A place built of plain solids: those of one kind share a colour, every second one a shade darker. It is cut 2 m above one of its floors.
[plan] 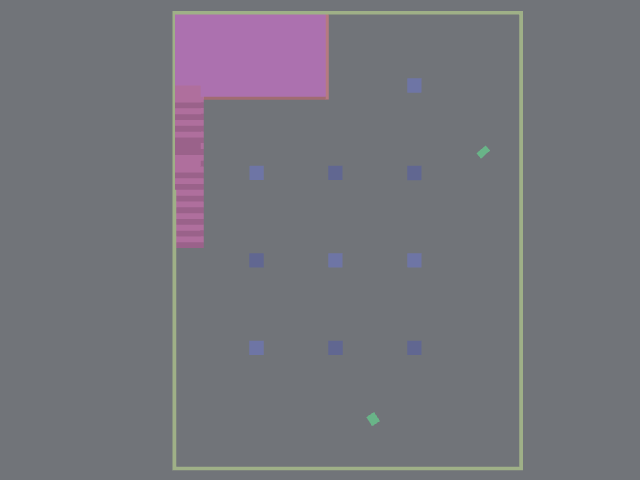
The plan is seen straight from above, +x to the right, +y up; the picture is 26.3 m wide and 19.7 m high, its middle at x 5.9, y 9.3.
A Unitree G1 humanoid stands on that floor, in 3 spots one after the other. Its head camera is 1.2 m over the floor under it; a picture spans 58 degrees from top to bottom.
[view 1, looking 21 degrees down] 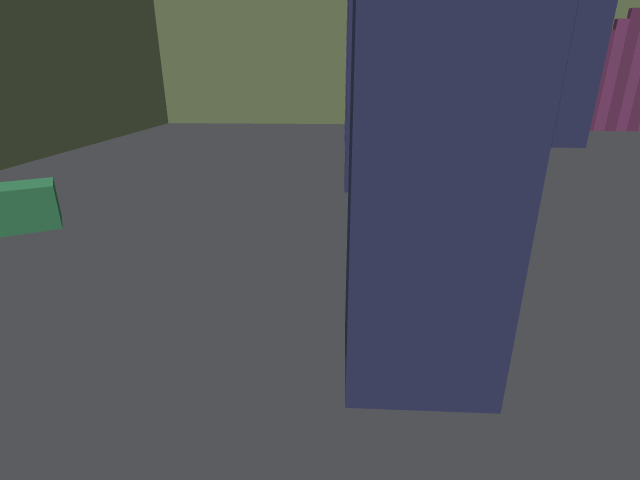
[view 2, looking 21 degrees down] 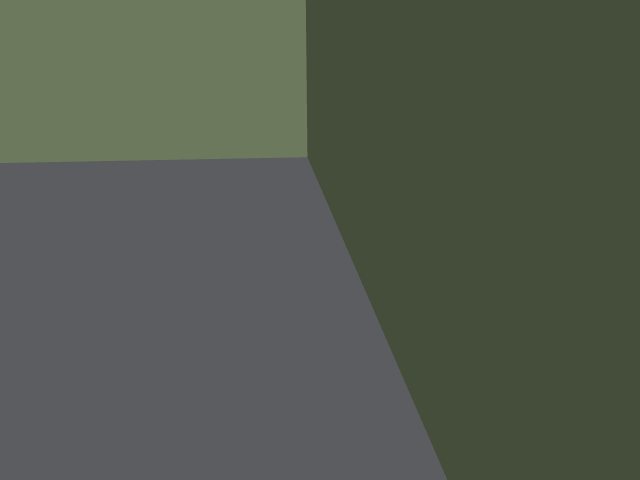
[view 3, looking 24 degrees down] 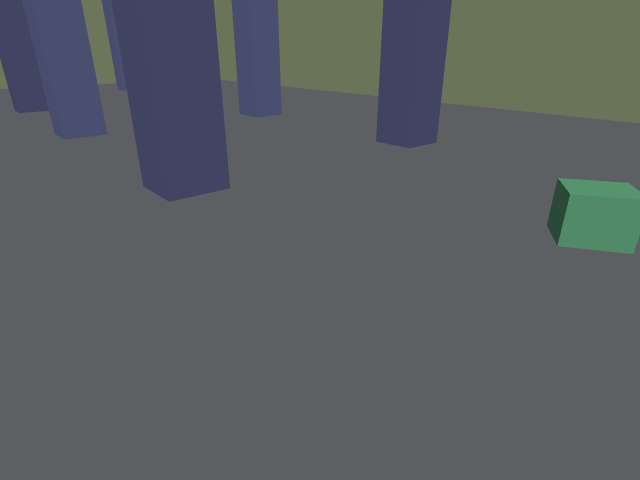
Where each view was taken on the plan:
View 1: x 11.39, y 4.55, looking -177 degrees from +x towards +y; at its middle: ground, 3.35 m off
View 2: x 0.51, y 6.67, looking -96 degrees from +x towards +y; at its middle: ground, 3.35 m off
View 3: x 4.92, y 1.10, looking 49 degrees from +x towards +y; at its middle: ground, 2.95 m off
